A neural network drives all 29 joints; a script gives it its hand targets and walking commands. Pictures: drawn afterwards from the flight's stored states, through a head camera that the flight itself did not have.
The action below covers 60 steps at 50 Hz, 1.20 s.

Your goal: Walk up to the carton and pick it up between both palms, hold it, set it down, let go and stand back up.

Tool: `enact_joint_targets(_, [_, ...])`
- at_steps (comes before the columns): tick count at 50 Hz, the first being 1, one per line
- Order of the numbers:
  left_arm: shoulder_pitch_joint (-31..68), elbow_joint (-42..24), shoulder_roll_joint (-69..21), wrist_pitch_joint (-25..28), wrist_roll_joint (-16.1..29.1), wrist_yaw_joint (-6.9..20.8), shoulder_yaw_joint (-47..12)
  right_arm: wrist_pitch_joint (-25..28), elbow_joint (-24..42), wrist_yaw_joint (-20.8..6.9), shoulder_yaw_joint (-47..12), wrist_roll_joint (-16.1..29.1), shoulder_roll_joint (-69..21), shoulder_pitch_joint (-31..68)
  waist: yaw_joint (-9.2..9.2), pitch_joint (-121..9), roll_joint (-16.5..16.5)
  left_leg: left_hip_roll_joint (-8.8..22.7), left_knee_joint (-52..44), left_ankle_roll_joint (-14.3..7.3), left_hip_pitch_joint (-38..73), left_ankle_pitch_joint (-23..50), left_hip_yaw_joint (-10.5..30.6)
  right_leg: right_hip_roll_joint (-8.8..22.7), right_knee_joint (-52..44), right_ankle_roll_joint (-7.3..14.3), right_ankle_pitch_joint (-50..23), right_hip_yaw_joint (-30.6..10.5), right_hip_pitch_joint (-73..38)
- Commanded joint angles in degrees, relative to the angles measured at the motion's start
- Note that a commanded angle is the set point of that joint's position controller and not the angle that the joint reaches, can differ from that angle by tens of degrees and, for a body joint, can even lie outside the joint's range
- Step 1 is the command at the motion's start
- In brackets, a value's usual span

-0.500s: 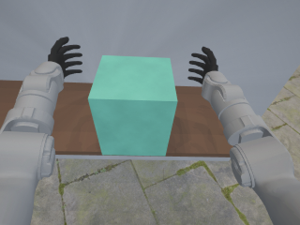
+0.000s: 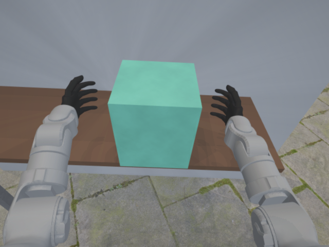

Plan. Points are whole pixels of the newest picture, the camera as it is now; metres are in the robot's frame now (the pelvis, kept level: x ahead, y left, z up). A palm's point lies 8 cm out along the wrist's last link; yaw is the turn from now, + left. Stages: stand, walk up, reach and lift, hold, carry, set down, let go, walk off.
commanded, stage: set down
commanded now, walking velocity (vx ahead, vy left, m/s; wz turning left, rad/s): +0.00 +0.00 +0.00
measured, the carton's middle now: (156, 115) +0.47 +0.03 +0.06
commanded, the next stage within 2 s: let go in 1.92 s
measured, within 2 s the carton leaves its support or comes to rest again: neither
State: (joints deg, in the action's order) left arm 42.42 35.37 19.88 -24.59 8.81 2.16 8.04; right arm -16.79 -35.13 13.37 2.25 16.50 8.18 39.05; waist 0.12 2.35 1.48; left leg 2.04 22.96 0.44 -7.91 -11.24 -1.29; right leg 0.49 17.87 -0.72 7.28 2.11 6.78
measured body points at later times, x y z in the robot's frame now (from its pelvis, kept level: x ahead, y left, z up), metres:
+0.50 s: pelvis +0.01 +0.00 +0.00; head +0.01 +0.02 +0.45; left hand +0.34 +0.24 +0.09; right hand +0.34 -0.17 +0.08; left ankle +0.02 +0.12 -0.75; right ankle +0.03 -0.13 -0.75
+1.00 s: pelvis +0.03 +0.00 +0.00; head +0.03 +0.01 +0.45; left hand +0.28 +0.24 +0.03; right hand +0.28 -0.18 +0.02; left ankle +0.02 +0.12 -0.75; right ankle +0.03 -0.13 -0.75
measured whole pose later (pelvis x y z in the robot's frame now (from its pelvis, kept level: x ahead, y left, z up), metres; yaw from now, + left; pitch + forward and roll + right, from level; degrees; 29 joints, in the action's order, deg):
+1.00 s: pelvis +0.03 +0.00 +0.00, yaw -1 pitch -4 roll -1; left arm -5.7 6.6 15.2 -9.5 10.3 2.3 2.7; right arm -3.0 -7.8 7.7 0.4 8.2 5.1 -8.5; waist -3.2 4.2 0.3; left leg 1.5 20.3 0.3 -3.4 -12.6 -2.3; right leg 0.9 16.9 -1.0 9.3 1.2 3.4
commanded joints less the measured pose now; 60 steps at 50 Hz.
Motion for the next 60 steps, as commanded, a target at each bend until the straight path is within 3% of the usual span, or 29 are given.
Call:
enact_joint_targets(1, [17.34,-11.93,6.98,0.96,-0.43,0.34,2.05,1.81,12.36,-0.08,1.59,-1.10,4.99,16.64,0.45,-20.05,-4.79,-3.30,-3.22,1.81,1.58,12.30,-3.31,-3.60,-0.49,0.36,-4.25,0.98,-11.37])
enact_joint_targets(17, [-3.97,-29.22,3.52,1.79,0.13,1.11,2.99,4.99,28.19,-0.97,0.77,-3.64,2.02,-4.90,-0.73,-15.92,-4.73,-3.17,-3.73,2.51,1.62,13.47,-3.47,-3.14,-0.38,0.39,-3.30,0.12,-11.74])
enact_joint_targets(32, [-24.70,-35.42,1.67,11.88,1.64,1.06,0.40,11.08,37.73,-3.08,-0.70,-6.79,-1.19,-27.11,-2.81,-10.82,-3.89,-2.88,-5.14,2.19,0.39,11.82,-2.81,-1.61,-1.70,1.07,-0.39,-1.88,-10.07])
enact_joint_targets(40, [-33.99,-35.72,1.85,18.18,2.48,1.10,-2.05,15.34,38.13,-4.05,-1.27,-7.95,-1.52,-37.06,-2.95,-7.88,-4.34,-2.36,-5.06,2.29,1.50,12.67,-1.83,-1.16,-2.88,1.85,1.38,-2.45,-7.69])
enact_joint_targets(44, [-36.05,-36.35,1.59,17.36,2.40,0.42,-3.22,15.12,36.88,-4.91,-0.43,-8.38,-0.26,-37.94,-2.52,-6.59,-4.87,-1.88,-5.78,2.43,1.51,11.63,-1.50,-1.43,-3.05,2.21,2.28,-2.28,-6.86])
enact_joint_targets(51, [-43.50,-36.67,0.83,16.41,0.52,-0.01,-3.20,15.75,34.91,-6.33,-0.86,-8.56,0.86,-44.27,-2.87,-5.92,-4.75,-1.95,-5.19,3.13,4.64,17.71,-1.54,-2.04,-3.77,2.27,-0.77,-1.89,-6.45])
enact_joint_targets(60, [-49.29,-35.12,0.20,17.55,-1.61,0.03,-3.53,18.42,32.48,-7.83,-0.94,-10.05,1.68,-49.54,-2.95,-4.11,-4.34,-2.08,-5.04,3.19,6.39,19.60,-2.11,-2.12,-4.49,2.25,-2.55,-1.76,-5.22])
